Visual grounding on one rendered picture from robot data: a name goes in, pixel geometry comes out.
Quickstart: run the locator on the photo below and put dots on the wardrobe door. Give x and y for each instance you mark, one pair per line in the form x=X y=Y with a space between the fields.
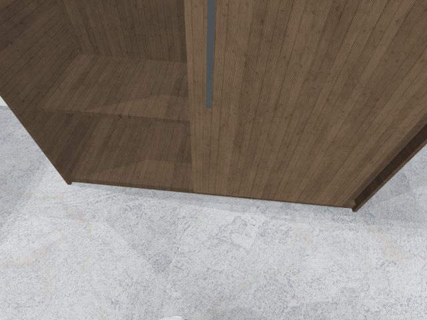
x=412 y=133
x=308 y=96

